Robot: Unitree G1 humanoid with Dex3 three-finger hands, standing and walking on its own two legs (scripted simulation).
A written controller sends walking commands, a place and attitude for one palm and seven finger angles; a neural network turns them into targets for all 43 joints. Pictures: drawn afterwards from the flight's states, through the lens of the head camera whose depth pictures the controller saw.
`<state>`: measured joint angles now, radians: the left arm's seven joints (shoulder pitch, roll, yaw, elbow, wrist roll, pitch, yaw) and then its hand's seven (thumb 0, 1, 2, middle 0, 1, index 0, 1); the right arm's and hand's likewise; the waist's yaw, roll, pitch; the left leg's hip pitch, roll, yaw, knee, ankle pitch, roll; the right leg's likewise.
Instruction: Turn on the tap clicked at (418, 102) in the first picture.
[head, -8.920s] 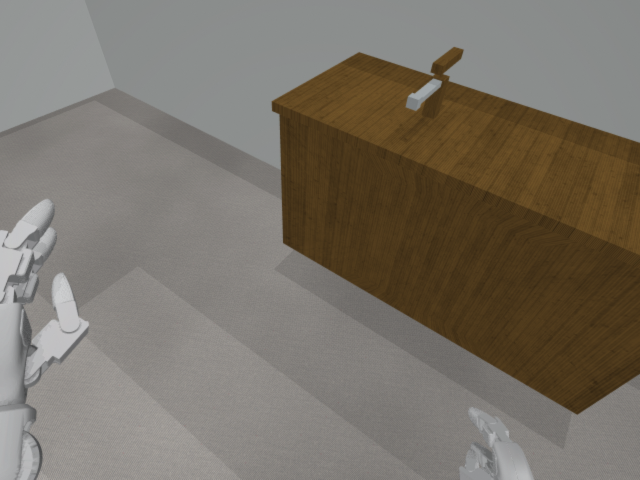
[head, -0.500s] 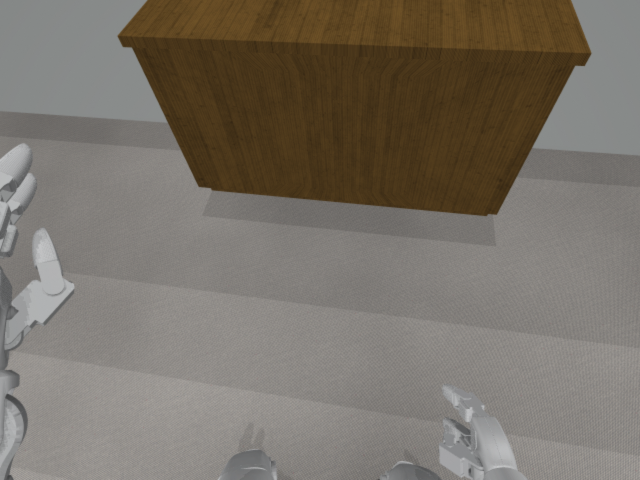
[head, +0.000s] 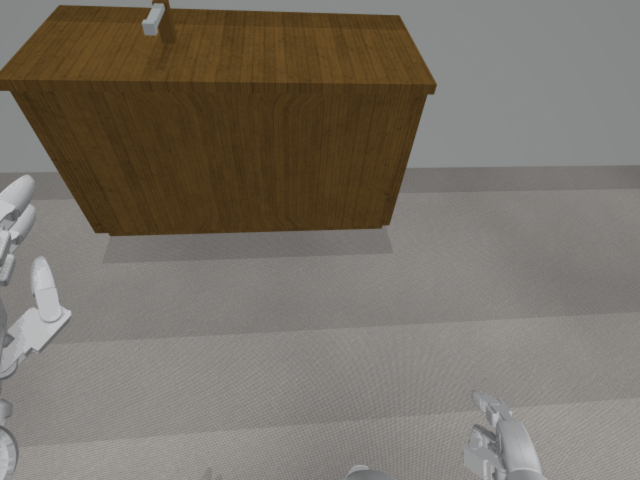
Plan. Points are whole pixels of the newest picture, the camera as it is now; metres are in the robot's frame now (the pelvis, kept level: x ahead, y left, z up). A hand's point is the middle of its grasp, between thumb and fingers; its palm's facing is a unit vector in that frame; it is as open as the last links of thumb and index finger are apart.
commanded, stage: turn to face it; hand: left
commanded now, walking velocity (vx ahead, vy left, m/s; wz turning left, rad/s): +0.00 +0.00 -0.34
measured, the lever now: (149, 27) +1.05 +0.53 +0.05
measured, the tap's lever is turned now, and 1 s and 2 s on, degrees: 0 0 0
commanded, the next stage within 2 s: take the last steps up to it in 0.14 s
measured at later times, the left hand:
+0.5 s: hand (167, 326) +0.20 +0.16 +0.18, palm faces +0.18 -0.81 -0.55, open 7.4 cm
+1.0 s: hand (137, 288) +0.23 +0.19 +0.18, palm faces +0.34 -0.82 -0.46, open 7.4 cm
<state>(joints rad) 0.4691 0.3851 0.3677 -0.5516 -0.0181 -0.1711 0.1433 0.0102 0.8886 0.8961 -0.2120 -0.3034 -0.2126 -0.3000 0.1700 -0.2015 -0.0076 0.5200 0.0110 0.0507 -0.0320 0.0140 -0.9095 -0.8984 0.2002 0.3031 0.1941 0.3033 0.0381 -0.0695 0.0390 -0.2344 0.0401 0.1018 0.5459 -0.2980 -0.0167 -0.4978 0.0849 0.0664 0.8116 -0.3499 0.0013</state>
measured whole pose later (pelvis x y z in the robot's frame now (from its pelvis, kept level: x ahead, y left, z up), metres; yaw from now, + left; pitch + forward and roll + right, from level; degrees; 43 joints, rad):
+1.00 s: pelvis +0.00 -0.02 +0.00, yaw -4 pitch +0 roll +0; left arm 0.41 0.35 0.33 -0.43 0.00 -0.23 0.13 0.01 0.89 0.90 -0.21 -0.30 -0.21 -0.30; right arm 0.18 -0.15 0.03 0.67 0.00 -0.03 -0.03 0.01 -0.90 -0.90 0.21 0.30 0.20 0.30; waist 0.02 0.05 0.03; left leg -0.44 0.02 0.05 1.04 -0.40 -0.01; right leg -0.26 -0.07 -0.18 0.58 -0.31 -0.03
